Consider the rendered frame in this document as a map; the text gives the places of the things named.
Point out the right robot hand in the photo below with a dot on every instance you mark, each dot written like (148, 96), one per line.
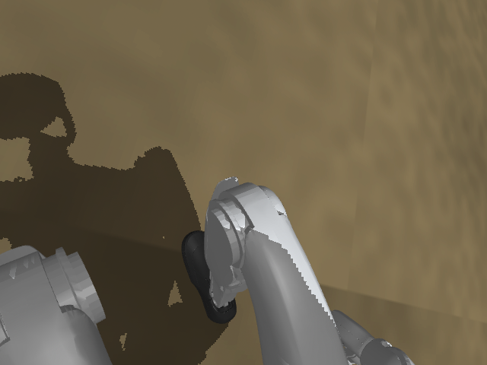
(353, 336)

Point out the right robot arm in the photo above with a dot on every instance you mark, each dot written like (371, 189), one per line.
(381, 352)

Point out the right robot foot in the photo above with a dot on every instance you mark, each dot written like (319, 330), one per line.
(198, 271)

